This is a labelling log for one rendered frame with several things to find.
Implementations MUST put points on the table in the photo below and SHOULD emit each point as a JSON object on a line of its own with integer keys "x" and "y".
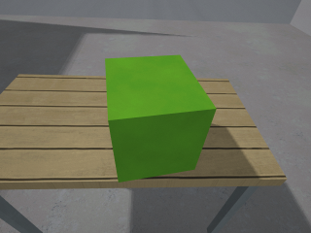
{"x": 55, "y": 134}

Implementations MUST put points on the carton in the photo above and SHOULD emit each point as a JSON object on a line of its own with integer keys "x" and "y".
{"x": 158, "y": 114}

